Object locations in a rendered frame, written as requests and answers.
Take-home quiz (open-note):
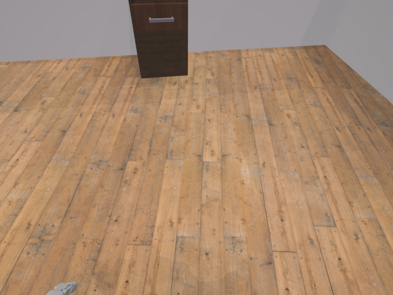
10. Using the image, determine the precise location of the handle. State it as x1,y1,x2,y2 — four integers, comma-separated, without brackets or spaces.
149,17,174,23

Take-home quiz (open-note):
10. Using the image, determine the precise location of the drawer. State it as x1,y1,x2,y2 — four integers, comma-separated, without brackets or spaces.
131,1,188,32

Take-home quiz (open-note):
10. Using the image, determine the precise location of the cabinet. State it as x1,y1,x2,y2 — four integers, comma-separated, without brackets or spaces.
128,0,188,79

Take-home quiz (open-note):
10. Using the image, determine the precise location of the left robot hand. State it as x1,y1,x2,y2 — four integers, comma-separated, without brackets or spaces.
46,282,78,295

